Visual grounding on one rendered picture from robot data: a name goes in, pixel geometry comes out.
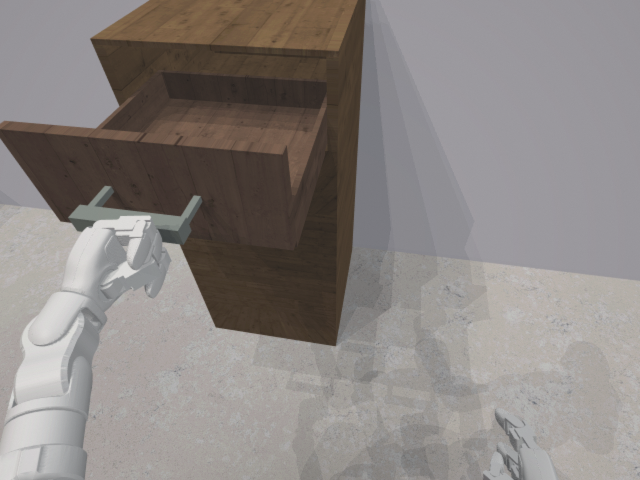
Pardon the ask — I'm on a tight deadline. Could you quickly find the left robot hand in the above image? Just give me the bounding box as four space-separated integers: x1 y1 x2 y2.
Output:
60 216 172 312

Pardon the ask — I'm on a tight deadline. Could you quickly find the right robot hand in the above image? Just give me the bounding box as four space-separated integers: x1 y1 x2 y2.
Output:
483 408 559 480

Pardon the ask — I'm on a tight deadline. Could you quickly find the cabinet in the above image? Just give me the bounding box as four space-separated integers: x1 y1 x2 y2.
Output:
90 0 366 346

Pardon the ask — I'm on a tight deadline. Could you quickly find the drawer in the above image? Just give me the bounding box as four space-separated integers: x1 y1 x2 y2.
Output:
0 70 327 251

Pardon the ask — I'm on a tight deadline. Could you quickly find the handle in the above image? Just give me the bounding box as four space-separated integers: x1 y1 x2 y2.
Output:
68 186 203 245

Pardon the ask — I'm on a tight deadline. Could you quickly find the robot left forearm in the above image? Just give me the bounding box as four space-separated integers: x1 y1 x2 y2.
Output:
0 291 107 480

